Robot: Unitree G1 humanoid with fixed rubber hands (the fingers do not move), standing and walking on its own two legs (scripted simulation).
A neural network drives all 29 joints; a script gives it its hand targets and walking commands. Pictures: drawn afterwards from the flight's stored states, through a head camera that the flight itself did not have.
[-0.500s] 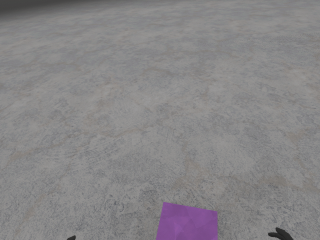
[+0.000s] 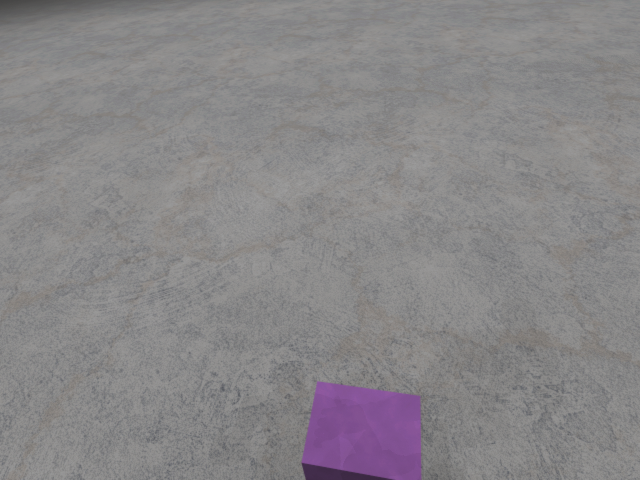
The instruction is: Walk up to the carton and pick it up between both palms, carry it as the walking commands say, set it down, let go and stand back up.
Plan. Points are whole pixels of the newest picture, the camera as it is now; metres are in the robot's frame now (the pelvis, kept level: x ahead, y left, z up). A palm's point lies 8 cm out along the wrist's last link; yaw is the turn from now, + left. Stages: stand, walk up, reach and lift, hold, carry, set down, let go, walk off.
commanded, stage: stand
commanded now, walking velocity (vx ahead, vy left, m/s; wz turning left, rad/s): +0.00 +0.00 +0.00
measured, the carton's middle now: (363, 440) +0.42 -0.05 -0.68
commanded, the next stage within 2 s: none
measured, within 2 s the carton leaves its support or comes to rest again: neither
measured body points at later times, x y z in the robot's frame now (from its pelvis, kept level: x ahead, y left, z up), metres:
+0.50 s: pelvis -0.02 +0.01 +0.00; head -0.06 +0.00 +0.45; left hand +0.06 +0.29 -0.11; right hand +0.07 -0.28 -0.12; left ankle +0.01 +0.13 -0.74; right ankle +0.06 -0.10 -0.74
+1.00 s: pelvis +0.00 +0.02 +0.00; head -0.02 +0.01 +0.45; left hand +0.09 +0.30 -0.11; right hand +0.08 -0.28 -0.12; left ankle +0.01 +0.13 -0.74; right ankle +0.06 -0.10 -0.74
